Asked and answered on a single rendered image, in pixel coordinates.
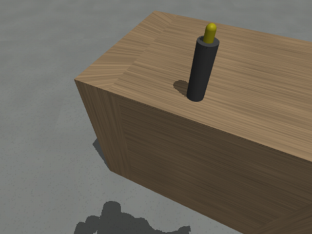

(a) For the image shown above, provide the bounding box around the bottle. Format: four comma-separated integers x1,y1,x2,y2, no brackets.
187,23,219,102

